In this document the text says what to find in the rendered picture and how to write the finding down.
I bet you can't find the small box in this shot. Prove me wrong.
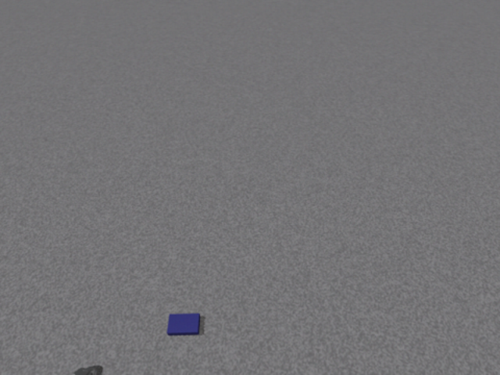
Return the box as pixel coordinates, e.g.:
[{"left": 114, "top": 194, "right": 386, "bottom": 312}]
[{"left": 167, "top": 313, "right": 200, "bottom": 335}]

